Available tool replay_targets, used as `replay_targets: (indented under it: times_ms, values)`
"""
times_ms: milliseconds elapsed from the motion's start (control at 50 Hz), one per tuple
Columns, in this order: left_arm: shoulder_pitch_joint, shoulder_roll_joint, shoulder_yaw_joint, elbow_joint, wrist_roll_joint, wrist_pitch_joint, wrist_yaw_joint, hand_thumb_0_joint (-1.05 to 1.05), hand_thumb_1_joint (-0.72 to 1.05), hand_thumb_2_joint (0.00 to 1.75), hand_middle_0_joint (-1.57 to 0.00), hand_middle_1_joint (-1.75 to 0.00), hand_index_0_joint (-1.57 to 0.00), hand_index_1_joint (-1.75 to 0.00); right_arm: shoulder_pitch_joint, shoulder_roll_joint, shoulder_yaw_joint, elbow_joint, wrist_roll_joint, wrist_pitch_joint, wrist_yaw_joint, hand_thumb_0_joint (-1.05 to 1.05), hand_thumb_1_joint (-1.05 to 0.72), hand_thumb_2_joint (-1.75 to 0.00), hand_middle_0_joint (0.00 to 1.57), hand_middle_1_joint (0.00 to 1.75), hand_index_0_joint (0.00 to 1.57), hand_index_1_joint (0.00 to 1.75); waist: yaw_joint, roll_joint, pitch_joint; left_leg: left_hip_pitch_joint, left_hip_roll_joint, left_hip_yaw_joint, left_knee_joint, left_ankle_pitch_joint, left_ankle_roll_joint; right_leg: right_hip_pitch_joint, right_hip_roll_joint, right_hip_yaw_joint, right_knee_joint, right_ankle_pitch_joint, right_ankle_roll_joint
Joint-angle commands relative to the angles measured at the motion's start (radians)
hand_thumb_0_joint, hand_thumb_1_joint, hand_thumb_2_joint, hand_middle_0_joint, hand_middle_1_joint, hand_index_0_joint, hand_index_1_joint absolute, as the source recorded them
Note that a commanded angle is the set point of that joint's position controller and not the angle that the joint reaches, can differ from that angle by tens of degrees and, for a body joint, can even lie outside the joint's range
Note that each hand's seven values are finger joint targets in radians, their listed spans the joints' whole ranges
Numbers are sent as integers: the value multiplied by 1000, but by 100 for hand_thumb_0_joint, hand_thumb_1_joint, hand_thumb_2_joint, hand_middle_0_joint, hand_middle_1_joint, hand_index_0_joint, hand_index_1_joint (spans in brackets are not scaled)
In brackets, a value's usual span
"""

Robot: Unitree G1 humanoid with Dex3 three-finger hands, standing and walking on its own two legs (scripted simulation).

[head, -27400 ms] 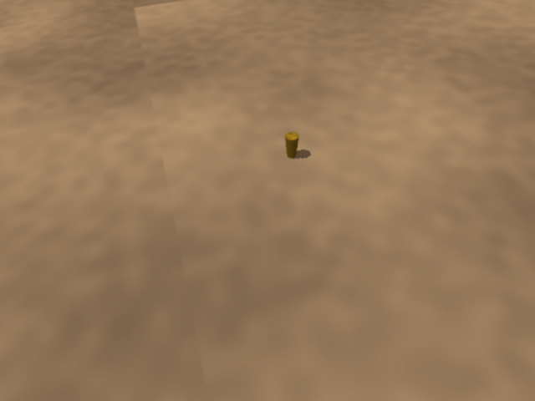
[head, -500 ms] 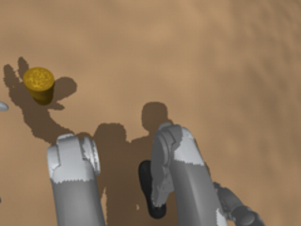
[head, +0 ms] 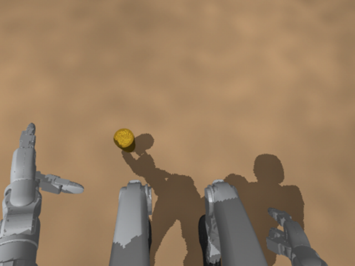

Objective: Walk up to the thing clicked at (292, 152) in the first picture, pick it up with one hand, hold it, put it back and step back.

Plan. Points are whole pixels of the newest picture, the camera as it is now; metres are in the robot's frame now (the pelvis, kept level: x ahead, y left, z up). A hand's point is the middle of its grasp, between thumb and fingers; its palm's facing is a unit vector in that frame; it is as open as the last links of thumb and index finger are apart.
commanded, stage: home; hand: left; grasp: from the side
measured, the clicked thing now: (126, 142) +0.49 +0.20 -0.42
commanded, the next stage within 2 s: none
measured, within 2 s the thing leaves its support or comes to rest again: neither
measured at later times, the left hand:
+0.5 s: hand (41, 190) +0.26 +0.22 +0.10, palm faces +0.17 -0.92 -0.35, open 17.5 cm
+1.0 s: hand (21, 226) +0.22 +0.20 +0.17, palm faces +0.20 -0.94 -0.29, open 17.4 cm
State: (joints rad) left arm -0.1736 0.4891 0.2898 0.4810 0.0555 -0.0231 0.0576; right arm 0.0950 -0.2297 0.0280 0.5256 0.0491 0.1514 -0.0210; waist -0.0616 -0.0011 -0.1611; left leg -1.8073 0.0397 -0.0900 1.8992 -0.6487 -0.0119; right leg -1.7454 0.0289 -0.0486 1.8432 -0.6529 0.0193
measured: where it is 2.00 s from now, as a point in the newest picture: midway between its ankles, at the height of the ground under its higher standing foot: (176, 256)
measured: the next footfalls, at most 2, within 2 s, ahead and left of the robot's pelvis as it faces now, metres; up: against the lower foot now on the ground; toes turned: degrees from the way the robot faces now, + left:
none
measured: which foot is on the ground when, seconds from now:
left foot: down 0.00-1.00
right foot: down 0.00-1.00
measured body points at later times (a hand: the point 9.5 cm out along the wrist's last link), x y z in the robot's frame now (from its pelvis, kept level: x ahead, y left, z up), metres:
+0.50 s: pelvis +0.06 +0.00 +0.19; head +0.13 +0.02 +0.64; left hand +0.25 +0.27 +0.13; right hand +0.22 -0.24 +0.10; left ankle +0.08 +0.12 -0.46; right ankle +0.08 -0.13 -0.46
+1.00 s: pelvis +0.07 +0.00 +0.23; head +0.10 +0.01 +0.67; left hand +0.21 +0.25 +0.19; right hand +0.27 -0.22 +0.16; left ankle +0.08 +0.13 -0.46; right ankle +0.08 -0.13 -0.46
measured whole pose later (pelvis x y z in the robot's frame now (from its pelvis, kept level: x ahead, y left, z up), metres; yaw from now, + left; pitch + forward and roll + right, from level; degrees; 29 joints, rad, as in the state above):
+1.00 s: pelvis +0.07 +0.00 +0.23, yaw +5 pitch +8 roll -2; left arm 0.49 0.21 -0.01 -0.02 -0.01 0.25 0.15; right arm 0.26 -0.20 0.03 0.47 0.02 -0.10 -0.17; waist -0.02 0.03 -0.11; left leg -0.66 0.03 -0.05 0.98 -0.47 -0.01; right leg -0.60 0.00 -0.04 0.93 -0.48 0.01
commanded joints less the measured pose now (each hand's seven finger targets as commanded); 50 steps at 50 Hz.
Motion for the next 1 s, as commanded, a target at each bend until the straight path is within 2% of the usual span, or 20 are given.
replay_targets:
  times_ms: [0, 60, 100, 160, 260, 280, 320, 360, 420, 460, 480, 520, 660, 740, 820, 880, 900, 920, 960, 980]
  values:
    - [-54, 170, 38, -180, -23, -12, 44, 0, -48, 9, -6, -6, -6, -7, 94, -175, -85, -100, 0, -66, -45, 0, -90, -90, 20, 30, 20, 30, -4, 142, -480, 547, -11, 42, -389, 90, 37, 384, 6, 6, -384, 109, -50]
    - [11, 124, 6, -166, -31, 15, 53, 0, -52, 8, -6, -6, -5, -6, 106, -163, -83, -100, 0, -90, -56, 0, -90, -90, 20, 30, 20, 30, -2, 104, -460, 613, -11, 58, -437, 185, 38, 512, -1, 25, -467, 203, -41]
    - [5, 86, -31, -236, -39, 30, 60, 0, -52, 7, -5, -6, -5, -6, 115, -150, -78, -109, 2, -104, -62, 0, -90, -90, 20, 30, 20, 30, -5, 93, -469, 672, -14, 65, -483, 222, 39, 620, -8, 38, -530, 251, -34]
    - [131, 65, -27, -191, -41, 64, 77, 0, -52, 7, -5, -6, -5, -6, 119, -151, -77, -112, 4, -124, -73, 0, -90, -90, 20, 30, 20, 30, 5, 88, -423, 760, -19, 64, -569, 270, 36, 699, -9, 27, -597, 294, -36]
    - [197, 12, -81, -284, -49, 112, 106, 0, -57, 5, -5, -5, -5, -5, 138, -126, -64, -122, 4, -149, -100, 0, -89, -90, 20, 30, 20, 30, 14, 76, -382, 907, -24, 77, -689, 357, 34, 876, -17, 34, -729, 391, -28]
    - [246, -21, -102, -260, -50, 127, 109, 0, -57, 5, -5, -5, -5, -5, 137, -127, -65, -124, 4, -155, -105, 0, -89, -90, 20, 30, 20, 30, 1, 79, -345, 929, -25, 78, -719, 359, 33, 892, -16, 28, -753, 394, -29]
    - [264, -30, -117, -323, -54, 142, 118, 0, -59, 3, -5, -5, -5, -5, 142, -123, -64, -128, 2, -166, -118, 0, -90, -90, 20, 30, 20, 30, 13, 101, -314, 995, -27, 80, -778, 366, 27, 935, -18, 24, -801, 391, -31]
    - [316, -60, -148, -350, -56, 165, 125, 0, -57, 5, -5, -5, -5, -5, 147, -118, -60, -142, 0, -175, -130, 0, -90, -90, 20, 30, 20, 30, 6, 90, -278, 1041, -29, 80, -835, 366, 25, 986, -17, 19, -856, 391, -28]
    - [366, -85, -175, -425, -63, 192, 136, 0, -55, 5, -5, -5, -5, -5, 146, -107, -52, -160, 1, -190, -145, 0, -90, -90, 20, 30, 20, 30, 13, 94, -217, 1108, -29, 81, -917, 348, 23, 1047, -18, 12, -928, 371, -27]
    - [437, -119, -211, -473, -64, 208, 137, 0, -56, 5, -5, -5, -5, -5, 145, -102, -52, -166, -2, -200, -153, 0, -90, -90, 20, 30, 20, 30, 12, 93, -198, 1150, -26, 77, -956, 369, 21, 1077, -13, 1, -950, 386, -29]
    - [450, -120, -209, -505, -67, 213, 138, 0, -55, 6, -5, -5, -5, -5, 142, -101, -48, -170, -2, -207, -156, 0, -90, -90, 20, 30, 20, 30, 17, 93, -178, 1166, -25, 75, -976, 371, 19, 1089, -12, -3, -960, 384, -30]
    - [537, -150, -238, -566, -69, 227, 137, 0, -56, 5, -5, -5, -5, -5, 142, -95, -48, -187, -6, -217, -163, 0, -90, -90, 20, 30, 20, 30, 21, 71, -161, 1199, -23, 72, -1002, 399, 18, 1117, -6, -13, -980, 403, -29]
    - [647, -182, -260, -669, -69, 242, 119, 0, -58, 4, -5, -5, -5, -5, 126, -94, -50, -222, -16, -249, -169, 0, -90, -90, 20, 30, 20, 30, 25, 28, -22, 1215, -20, 64, -1080, 353, 16, 1141, 3, -30, -1043, 349, -25]
    - [631, -182, -253, -685, -65, 233, 107, 0, -56, 5, -5, -5, -5, -5, 125, -96, -49, -223, -24, -269, -166, 0, -90, -90, 20, 30, 20, 30, 20, 23, 6, 1215, -25, 73, -1084, 340, 17, 1150, -3, -18, -1061, 340, -22]
    - [609, -185, -247, -690, -59, 221, 102, 0, -54, 6, -5, -5, -5, -6, 130, -97, -52, -212, -33, -286, -166, 0, -90, -90, 20, 30, 20, 30, 17, 41, -22, 1246, -28, 77, -1081, 352, 15, 1164, -5, -10, -1059, 350, -22]
    - [622, -180, -243, -716, -58, 218, 102, 0, -56, 5, -5, -5, -5, -5, 119, -94, -50, -219, -35, -297, -165, 0, -90, -90, 20, 30, 20, 30, 32, 55, -41, 1260, -31, 76, -1082, 376, 12, 1184, -6, -11, -1060, 369, -23]
    - [621, -182, -247, -703, -56, 220, 101, 0, -53, 7, -5, -6, -5, -6, 125, -97, -53, -212, -37, -300, -167, 0, -90, -90, 20, 30, 20, 30, 25, 52, -66, 1266, -31, 75, -1078, 383, 13, 1189, -4, -9, -1061, 379, -22]
    - [619, -191, -256, -687, -57, 224, 100, 0, -55, 6, -5, -5, -5, -5, 126, -100, -53, -202, -36, -303, -164, 0, -90, -90, 20, 30, 20, 30, 25, 54, -34, 1262, -30, 72, -1090, 366, 11, 1179, -2, -12, -1059, 361, -23]
    - [619, -183, -246, -715, -57, 217, 103, 0, -55, 6, -5, -5, -5, -5, 117, -90, -46, -210, -37, -305, -164, 0, -90, -90, 20, 30, 20, 30, 33, 73, -48, 1266, -29, 68, -1090, 376, 10, 1188, -4, -13, -1060, 367, -25]
    - [635, -192, -254, -680, -57, 220, 100, 0, -56, 5, -5, -5, -5, -5, 114, -97, -50, -208, -37, -307, -164, 0, -90, -90, 20, 30, 20, 30, 30, 52, -42, 1264, -29, 70, -1090, 372, 11, 1186, -1, -14, -1064, 363, -24]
